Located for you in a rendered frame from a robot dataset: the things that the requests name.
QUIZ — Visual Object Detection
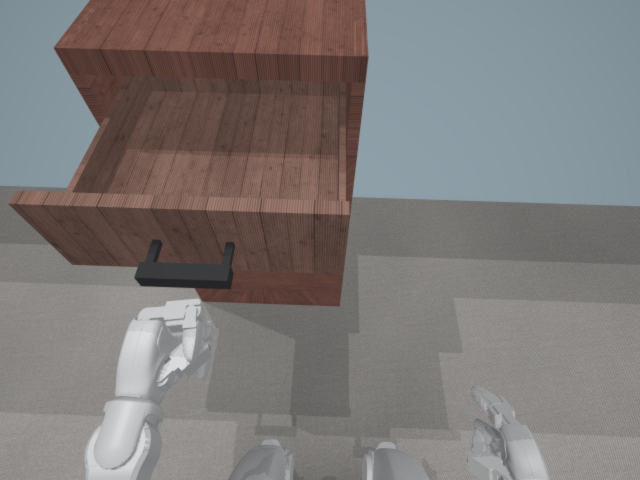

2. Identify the drawer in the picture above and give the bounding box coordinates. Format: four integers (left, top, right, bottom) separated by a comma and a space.
8, 76, 349, 274

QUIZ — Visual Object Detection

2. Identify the robot right hand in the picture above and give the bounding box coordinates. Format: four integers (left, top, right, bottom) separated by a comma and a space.
467, 386, 550, 480

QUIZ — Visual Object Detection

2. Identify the left robot thigh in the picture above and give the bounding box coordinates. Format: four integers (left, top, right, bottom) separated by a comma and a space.
228, 445, 294, 480

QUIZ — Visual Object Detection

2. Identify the robot right shin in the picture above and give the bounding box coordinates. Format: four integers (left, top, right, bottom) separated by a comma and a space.
375, 442, 396, 451

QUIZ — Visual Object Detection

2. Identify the cabinet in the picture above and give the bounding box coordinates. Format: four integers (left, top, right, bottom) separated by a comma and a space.
54, 0, 369, 306

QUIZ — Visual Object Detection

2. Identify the handle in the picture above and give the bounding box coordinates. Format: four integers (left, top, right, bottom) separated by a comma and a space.
134, 239, 235, 289

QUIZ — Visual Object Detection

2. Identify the robot left hand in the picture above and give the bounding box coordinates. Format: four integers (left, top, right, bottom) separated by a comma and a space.
115, 299, 214, 405

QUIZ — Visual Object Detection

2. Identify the robot left forearm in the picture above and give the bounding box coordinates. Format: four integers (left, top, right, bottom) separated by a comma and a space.
84, 397, 165, 480

